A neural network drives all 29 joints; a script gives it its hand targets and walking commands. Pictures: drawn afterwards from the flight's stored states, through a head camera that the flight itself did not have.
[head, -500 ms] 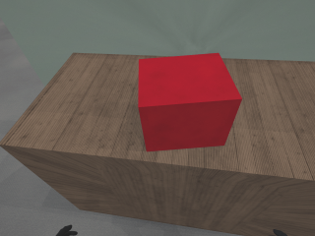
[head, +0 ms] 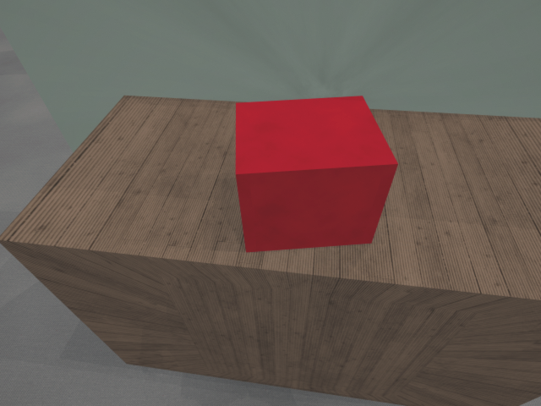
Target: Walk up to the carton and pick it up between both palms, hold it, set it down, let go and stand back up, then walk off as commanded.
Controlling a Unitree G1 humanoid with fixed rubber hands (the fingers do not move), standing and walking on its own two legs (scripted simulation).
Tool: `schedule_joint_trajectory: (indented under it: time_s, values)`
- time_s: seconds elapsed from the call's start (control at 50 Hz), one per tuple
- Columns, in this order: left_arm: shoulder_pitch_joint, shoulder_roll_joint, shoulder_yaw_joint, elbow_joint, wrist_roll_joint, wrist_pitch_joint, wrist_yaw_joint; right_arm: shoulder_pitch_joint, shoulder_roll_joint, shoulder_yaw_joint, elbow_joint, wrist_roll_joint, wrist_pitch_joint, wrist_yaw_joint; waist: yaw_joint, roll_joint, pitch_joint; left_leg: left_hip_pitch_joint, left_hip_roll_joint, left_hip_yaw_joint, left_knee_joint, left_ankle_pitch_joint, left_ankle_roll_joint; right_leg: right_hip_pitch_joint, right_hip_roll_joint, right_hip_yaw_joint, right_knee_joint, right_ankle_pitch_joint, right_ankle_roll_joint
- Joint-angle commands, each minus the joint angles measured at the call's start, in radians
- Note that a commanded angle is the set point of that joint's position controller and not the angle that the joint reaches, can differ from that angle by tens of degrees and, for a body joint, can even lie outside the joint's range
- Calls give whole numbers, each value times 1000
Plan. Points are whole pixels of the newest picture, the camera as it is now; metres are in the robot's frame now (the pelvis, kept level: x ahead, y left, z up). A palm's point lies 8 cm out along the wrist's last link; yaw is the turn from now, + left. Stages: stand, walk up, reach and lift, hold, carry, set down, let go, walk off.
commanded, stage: stand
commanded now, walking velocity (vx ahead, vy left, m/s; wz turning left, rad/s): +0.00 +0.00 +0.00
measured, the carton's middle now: (304, 173) +0.51 -0.02 +0.06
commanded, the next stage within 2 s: walk off in 0.42 s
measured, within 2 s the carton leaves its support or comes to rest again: neither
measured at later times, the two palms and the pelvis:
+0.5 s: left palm out of the picture +0.09 +0.30 -0.11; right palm out of the picture +0.08 -0.29 -0.12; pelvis +0.02 +0.00 +0.00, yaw +0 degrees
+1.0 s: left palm out of the picture +0.06 +0.35 -0.16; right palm out of the picture +0.03 -0.29 -0.12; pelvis -0.06 +0.04 -0.03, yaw +0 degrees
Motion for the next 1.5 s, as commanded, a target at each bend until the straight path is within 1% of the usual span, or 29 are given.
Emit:
schedule_joint_trajectory:
  time_s: [0.0,0.06,0.18,0.24,0.58,0.6,0.68,0.74,0.76,0.82,0.86,0.88,0.9,0.92,0.94,0.96,0.98,1.0,1.04,1.06,1.16,1.22,1.3,1.34,1.36,1.38,1.42,1.46,1.48]
  values:
    - [-85,222,49,-78,8,-14,11,-59,-208,-44,-81,-6,-19,-7,0,7,37,-134,130,-122,-90,-131,16,-24,-130,138,-111,-165,-21]
    - [-69,217,42,-54,10,-16,11,-17,-224,-50,-53,-3,-16,-6,-22,-29,-14,-66,128,-119,-90,-103,25,-25,-122,151,-107,-143,-26]
    - [-41,201,39,-45,3,-26,8,-27,-227,-49,-53,0,-11,-18,2,32,-31,-70,142,-127,-85,-25,21,16,-128,129,-66,-28,-27]
    - [-44,221,42,-40,0,-28,13,-49,-189,-34,-63,13,-21,-13,0,11,-57,-16,149,-130,-62,134,22,14,-133,118,-65,85,-27]
    - [-42,217,35,-32,1,-18,26,-71,-194,-23,-62,7,-13,-24,10,-8,-76,4,147,-99,-51,243,8,78,-143,103,-43,216,-15]
    - [-3,256,83,-129,-36,8,30,-67,-262,-69,-143,11,12,-25,7,-17,24,-98,145,-104,135,479,4,-6,-125,100,106,464,-51]
    - [39,267,97,-170,-23,24,38,-28,-215,-79,-177,16,28,-28,10,-56,-68,-90,75,-27,307,273,9,13,-202,158,147,694,-148]
    - [30,296,108,-252,4,29,36,-2,-210,-92,-244,10,50,-31,12,-193,-68,-223,-19,-32,574,-367,-16,21,-337,317,108,748,-232]
    - [39,299,106,-264,8,33,42,13,-214,-85,-255,6,56,-31,19,-158,-81,-277,6,-67,575,-408,-12,54,-366,383,127,750,-243]
    - [-20,308,106,-316,20,45,43,78,-242,-101,-267,7,58,-23,-3,-157,-134,-212,39,-103,546,-371,0,-17,-351,343,187,563,-224]
    - [-87,292,88,-336,21,53,38,112,-246,-113,-250,16,56,-26,-46,-163,-162,-161,38,-117,387,-202,-4,-14,-254,221,266,527,-167]
    - [-82,277,75,-340,14,66,36,99,-234,-114,-264,14,53,-26,-47,-93,-178,-127,21,-92,265,-126,-18,-22,-219,226,299,469,-137]
    - [-117,282,81,-346,10,71,32,167,-237,-115,-262,4,48,-30,-96,0,-183,8,54,-149,123,19,-27,-129,-138,183,396,316,-81]
    - [-96,235,72,-349,7,79,35,142,-283,-125,-271,-4,38,-35,-73,142,-185,62,184,-380,19,282,9,-251,20,142,528,-67,-44]
    - [-75,210,69,-345,-1,91,36,78,-347,-139,-292,-23,41,-43,-51,256,-162,81,344,-547,69,523,104,-367,134,155,702,-435,-3]
    - [-47,244,85,-330,-12,98,44,16,-342,-134,-314,-18,45,-45,-30,166,-116,-31,366,-455,106,490,151,-343,119,198,837,-441,-8]
    - [-19,262,95,-325,8,108,48,2,-386,-145,-310,-17,43,-43,-43,276,-132,-121,424,-544,62,342,210,-292,119,215,903,-477,-3]
    - [24,282,97,-305,11,104,50,-34,-394,-150,-335,-18,44,-40,-18,289,-66,-205,414,-543,41,202,207,-302,104,241,963,-441,-2]
    - [105,296,95,-251,-6,101,44,-123,-337,-135,-378,-19,46,-50,27,227,-33,-148,353,-383,102,262,210,-339,122,289,1024,-384,-10]
    - [105,299,99,-244,-14,106,44,-86,-317,-126,-380,-15,42,-56,33,176,-14,-121,308,-356,119,267,143,-380,149,293,1037,-355,-1]
    - [30,285,111,-275,-8,91,42,34,-278,-120,-347,7,29,-54,-59,125,-23,21,230,-339,123,145,107,-447,157,233,960,-333,35]
    - [63,276,113,-275,1,92,32,54,-289,-132,-346,13,26,-54,-64,133,-37,52,265,-422,60,-49,120,-464,146,242,907,-329,37]
    - [150,258,103,-256,-10,96,26,-61,-315,-148,-378,-2,47,-40,-24,311,-22,-103,268,-333,10,-271,167,-322,87,157,737,-317,34]
    - [238,250,101,-234,-12,101,14,-81,-311,-157,-397,-9,56,-33,4,370,-101,-98,252,-283,16,-286,139,-208,55,118,581,-303,9]
    - [223,269,120,-241,-6,97,10,-73,-312,-144,-395,-4,60,-33,4,301,-85,-163,260,-313,14,-268,148,-163,41,104,541,-305,9]
    - [244,260,116,-246,-10,94,11,-106,-328,-150,-396,-8,65,-31,22,354,-77,-212,259,-279,44,-289,133,-140,19,85,462,-321,0]
    - [298,282,132,-229,-10,98,-3,-94,-347,-162,-396,-7,88,-28,48,293,-72,-343,247,-285,40,-457,108,-10,15,50,354,-336,-17]
    - [305,296,146,-243,3,90,-5,-96,-290,-147,-400,-9,91,-40,57,61,-14,-458,110,-229,324,-467,56,-34,-38,250,147,-471,-62]
    - [180,362,145,-285,19,76,8,-81,-209,-125,-397,0,97,-39,39,-265,66,-510,-125,-57,681,-442,1,-267,-236,637,-116,-624,-97]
